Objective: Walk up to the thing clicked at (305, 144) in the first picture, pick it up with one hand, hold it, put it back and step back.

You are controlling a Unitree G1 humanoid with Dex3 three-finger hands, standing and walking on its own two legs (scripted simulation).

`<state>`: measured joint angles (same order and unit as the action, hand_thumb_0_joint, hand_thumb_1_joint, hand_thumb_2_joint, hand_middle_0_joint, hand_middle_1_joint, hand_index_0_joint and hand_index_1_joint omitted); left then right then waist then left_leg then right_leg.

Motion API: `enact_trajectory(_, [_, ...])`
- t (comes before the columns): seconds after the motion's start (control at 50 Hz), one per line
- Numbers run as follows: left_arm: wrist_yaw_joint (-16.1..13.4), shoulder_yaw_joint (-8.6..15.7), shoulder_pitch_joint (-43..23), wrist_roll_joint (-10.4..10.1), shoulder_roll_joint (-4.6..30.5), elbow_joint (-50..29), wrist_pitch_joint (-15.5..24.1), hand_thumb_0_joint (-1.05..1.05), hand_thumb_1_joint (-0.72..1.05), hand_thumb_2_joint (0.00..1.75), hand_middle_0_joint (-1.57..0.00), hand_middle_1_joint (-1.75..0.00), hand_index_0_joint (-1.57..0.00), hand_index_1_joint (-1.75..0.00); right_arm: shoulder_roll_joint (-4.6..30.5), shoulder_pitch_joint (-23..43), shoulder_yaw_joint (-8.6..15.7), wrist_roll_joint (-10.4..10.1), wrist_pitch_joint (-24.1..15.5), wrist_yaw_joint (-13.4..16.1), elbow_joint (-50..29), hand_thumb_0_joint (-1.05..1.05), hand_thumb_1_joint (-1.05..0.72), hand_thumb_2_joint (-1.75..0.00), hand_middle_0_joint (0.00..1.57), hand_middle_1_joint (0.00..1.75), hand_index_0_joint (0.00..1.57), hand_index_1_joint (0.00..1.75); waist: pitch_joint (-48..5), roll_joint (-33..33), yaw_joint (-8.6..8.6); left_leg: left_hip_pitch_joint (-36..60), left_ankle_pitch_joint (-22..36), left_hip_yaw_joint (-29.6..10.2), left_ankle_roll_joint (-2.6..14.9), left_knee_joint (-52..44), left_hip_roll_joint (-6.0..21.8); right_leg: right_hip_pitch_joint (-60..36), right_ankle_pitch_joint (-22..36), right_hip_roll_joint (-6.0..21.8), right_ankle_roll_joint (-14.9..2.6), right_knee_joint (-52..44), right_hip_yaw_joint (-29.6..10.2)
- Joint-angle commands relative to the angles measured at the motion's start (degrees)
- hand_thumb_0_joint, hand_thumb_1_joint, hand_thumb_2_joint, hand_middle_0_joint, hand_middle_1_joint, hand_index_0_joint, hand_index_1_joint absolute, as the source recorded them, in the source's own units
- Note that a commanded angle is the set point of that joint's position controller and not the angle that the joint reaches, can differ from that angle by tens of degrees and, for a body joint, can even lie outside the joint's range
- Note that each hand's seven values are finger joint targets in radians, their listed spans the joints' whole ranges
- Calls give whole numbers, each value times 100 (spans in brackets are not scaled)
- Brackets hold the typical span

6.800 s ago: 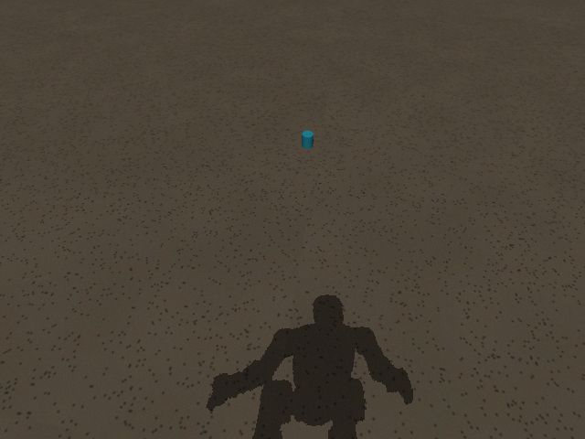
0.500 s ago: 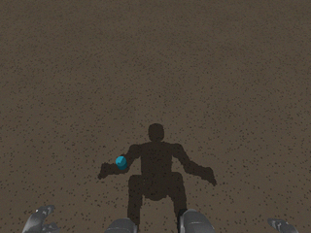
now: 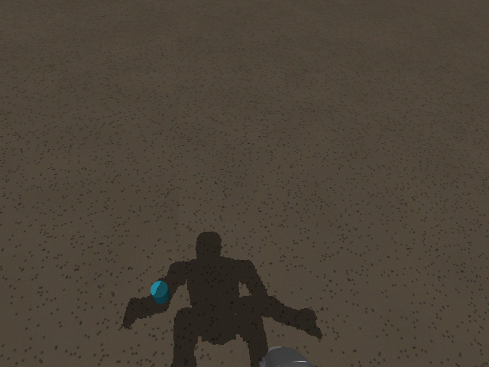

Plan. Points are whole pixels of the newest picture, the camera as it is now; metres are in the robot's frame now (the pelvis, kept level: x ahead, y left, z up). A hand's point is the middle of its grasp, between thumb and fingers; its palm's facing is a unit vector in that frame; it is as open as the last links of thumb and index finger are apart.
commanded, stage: walk up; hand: left
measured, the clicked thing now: (160, 292) +0.48 +0.24 -0.73
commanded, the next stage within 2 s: none
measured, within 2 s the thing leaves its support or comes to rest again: neither
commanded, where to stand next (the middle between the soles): +0.10 -0.02 m, yaw +2 degrees
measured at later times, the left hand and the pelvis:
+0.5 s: hand out of the picture +0.12 +0.24 -0.14, palm faces +0.03 -0.91 -0.42, open 7.4 cm; pelvis -0.01 -0.03 -0.01, yaw +3 degrees
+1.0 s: hand out of the picture +0.01 +0.27 -0.15, palm faces -0.03 -0.93 -0.36, open 7.4 cm; pelvis -0.02 -0.02 +0.00, yaw +1 degrees
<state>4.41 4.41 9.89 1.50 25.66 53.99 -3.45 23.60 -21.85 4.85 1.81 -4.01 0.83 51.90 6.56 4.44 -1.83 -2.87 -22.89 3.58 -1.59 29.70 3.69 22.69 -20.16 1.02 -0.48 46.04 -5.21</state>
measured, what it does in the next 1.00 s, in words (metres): steps on the spot: right foot, then left foot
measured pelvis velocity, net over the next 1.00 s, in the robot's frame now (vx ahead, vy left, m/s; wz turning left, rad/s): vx -0.02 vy -0.02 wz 0.01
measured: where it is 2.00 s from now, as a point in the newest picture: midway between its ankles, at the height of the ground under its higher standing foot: outside the picture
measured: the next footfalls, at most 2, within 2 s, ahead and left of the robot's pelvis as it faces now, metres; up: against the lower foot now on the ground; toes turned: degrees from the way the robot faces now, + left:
right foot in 0.06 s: +0.12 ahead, -0.16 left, +0.00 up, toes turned +0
left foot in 0.60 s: +0.00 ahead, +0.12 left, +0.00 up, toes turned +4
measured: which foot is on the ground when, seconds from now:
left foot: down 0.00-0.10, up 0.12-0.58, down 0.60-1.00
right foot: up 0.00-0.04, down 0.06-0.62, up 0.64-1.00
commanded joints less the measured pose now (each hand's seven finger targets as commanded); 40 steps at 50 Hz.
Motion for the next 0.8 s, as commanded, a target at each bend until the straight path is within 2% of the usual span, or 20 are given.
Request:
enact_trajectory(0.0, [-87,202,-34,-66,639,-445,313,0,90,90,-20,-30,-20,-30,1473,596,291,-23,-29,67,-625,0,-90,-90,20,30,20,30,-82,-1614,270,-940,3207,-421,893,-176,888,-1063,564,-67,-145,-1191,751])
enact_trajectory(0.02, [-148,235,365,-82,663,-234,336,0,90,90,-20,-30,-20,-30,1344,659,216,-72,39,68,-661,0,-90,-90,20,30,20,30,-284,-1134,453,-1190,3290,-177,781,651,606,-1794,1101,-255,-176,-1769,876])
enact_trajectory(0.04, [-217,312,730,-75,892,-122,383,0,90,90,-20,-30,-20,-30,1020,468,85,-149,83,73,-673,0,-90,-90,20,30,20,30,-563,-270,642,-1628,2406,-50,594,1653,329,-2439,1412,-197,-168,-1993,598])
enact_trajectory(0.06, [-284,445,814,-30,1333,-195,422,0,90,90,-20,-30,-20,-30,651,154,-52,-208,113,69,-756,0,-90,-90,20,30,20,30,-826,1084,550,-2379,241,117,344,2882,-240,-2762,1622,940,-532,-2494,-1178])
enact_trajectory(0.08, [-350,341,479,-42,1372,-487,433,0,90,90,-20,-30,-20,-30,723,37,-47,-213,222,125,-693,0,-90,-90,20,30,20,30,-892,701,419,-2259,-1092,-653,290,3180,-458,-1926,665,1852,-954,-3064,-2631])
enact_trajectory(0.1, [-358,356,75,-32,1504,-556,399,0,90,90,-20,-30,-20,-30,1128,138,75,-204,277,169,-593,0,-90,-90,20,30,20,30,-624,544,365,-1848,-1372,-885,288,3403,-303,-1120,84,2027,-1408,-3121,-2843])
enact_trajectory(0.18, [-459,211,-551,-112,1017,-663,434,0,90,90,-20,-30,-20,-30,1068,-129,15,-281,357,110,-129,0,-90,-90,20,30,20,30,-359,384,65,-1805,-571,-1058,229,2987,-200,-624,466,1094,-891,-2698,-874])
enact_trajectory(0.24, [-530,199,-466,-98,1017,-660,486,0,90,90,-20,-30,-20,-30,1016,46,-7,-211,471,93,-81,0,-90,-90,20,30,20,30,-466,351,194,-1836,-614,-1130,129,2720,-399,-709,1644,1174,-1021,-2394,-732])
enact_trajectory(0.3, [-604,285,-319,-102,1130,-741,450,0,90,90,-20,-30,-20,-30,1034,301,20,-168,552,133,-223,0,-90,-90,20,30,20,30,-573,699,305,-2114,-774,-1052,78,2838,-503,-996,3697,1659,-1339,-2027,-929])
enact_trajectory(0.36, [-679,333,-221,-101,1136,-871,410,0,90,90,-20,-30,-20,-30,1088,517,110,-85,618,124,-417,0,-90,-90,20,30,20,30,-807,505,420,-2359,-764,-1046,98,3330,-519,-1176,4526,1894,-1558,-1759,-1000])
enact_trajectory(0.46, [-783,363,-264,-8,1213,-976,394,0,90,90,-20,-30,-20,-30,1019,558,193,-53,636,-11,-656,0,-90,-90,20,30,20,30,-1244,423,335,-2358,-635,-920,120,2940,-277,-1330,3285,1930,-1465,-1579,-940])
enact_trajectory(0.54, [-688,230,-650,-5,1144,-1050,303,0,90,90,-20,-30,-20,-30,923,115,248,-27,495,-100,-346,0,-90,-90,20,30,20,30,-1367,466,34,-932,221,-224,199,516,-479,-413,924,1266,-950,-1035,-297])
enact_trajectory(0.56, [-655,156,-476,-18,937,-1011,245,0,90,90,-20,-30,-20,-30,996,134,274,32,427,-83,-311,0,-90,-90,20,30,20,30,-1247,79,21,-496,344,-571,268,-51,-491,133,347,968,-693,-403,-110])
enact_trajectory(0.6, [-640,21,-217,-82,451,-922,185,0,90,90,-20,-30,-20,-30,1703,720,349,174,295,7,-589,0,-90,-90,20,30,20,30,-701,-1319,248,-860,-208,-3522,945,-1044,1416,1560,-1459,-276,-64,1266,172])
enact_trajectory(0.62, [-689,166,-538,-44,939,-851,180,0,90,90,-20,-30,-20,-30,2018,863,373,15,275,-4,-604,0,-90,-90,20,30,20,30,-574,-1254,-23,-1820,-321,-3954,1619,-1212,1992,888,-1642,-78,-61,1516,-409])
enact_trajectory(0.64, [-663,185,-672,-40,1060,-769,222,0,90,90,-20,-30,-20,-30,1902,1227,342,9,245,25,-607,0,-90,-90,20,30,20,30,-219,-1169,107,-2432,-328,-3828,1761,-1257,1965,458,-1327,56,-66,1628,-497])
enact_trajectory(0.68, [-533,234,-309,-138,985,-500,201,0,90,90,-20,-30,-20,-30,1482,1476,223,51,136,93,-629,0,-90,-90,20,30,20,30,-141,-877,322,-1794,1060,-2279,1260,-626,1089,649,-590,-202,-74,1823,-646])
enact_trajectory(0.7, [-501,225,-23,-159,965,-439,169,0,90,90,-20,-30,-20,-30,1475,1292,225,12,91,115,-579,0,-90,-90,20,30,20,30,-235,-946,333,-1304,1312,-2011,1083,-579,983,910,-398,-321,-71,1817,-597])
enact_trajectory(0.74, [-450,196,96,-109,937,-391,173,0,90,90,-20,-30,-20,-30,1512,949,255,-8,5,103,-451,0,-90,-90,20,30,20,30,-361,-1110,191,-645,464,-2226,989,-795,1002,1011,-338,-216,-3,1367,-472])
enact_trajectory(0.78, [-363,193,-122,-31,960,-503,289,0,90,90,-20,-30,-20,-30,1637,581,347,3,-24,68,-403,0,-90,-90,20,30,20,30,-499,-1365,-70,172,-252,-2395,1143,-948,1093,1328,-498,-147,51,962,-220])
